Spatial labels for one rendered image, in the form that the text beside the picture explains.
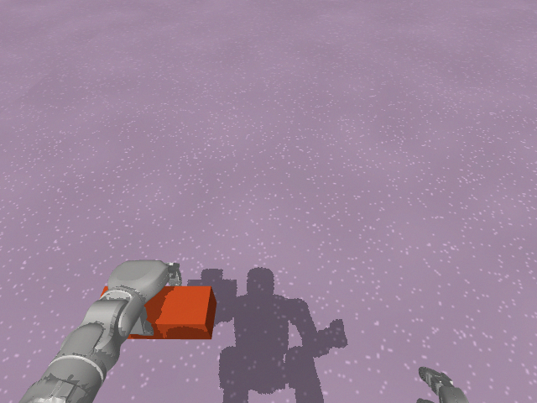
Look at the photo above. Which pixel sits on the left robot hand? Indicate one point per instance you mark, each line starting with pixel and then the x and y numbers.
pixel 146 278

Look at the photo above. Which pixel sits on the carton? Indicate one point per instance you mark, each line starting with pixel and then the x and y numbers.
pixel 180 312

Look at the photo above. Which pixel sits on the right robot hand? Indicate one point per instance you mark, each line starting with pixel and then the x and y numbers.
pixel 442 386

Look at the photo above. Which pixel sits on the left robot arm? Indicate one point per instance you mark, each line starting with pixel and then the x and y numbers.
pixel 79 369

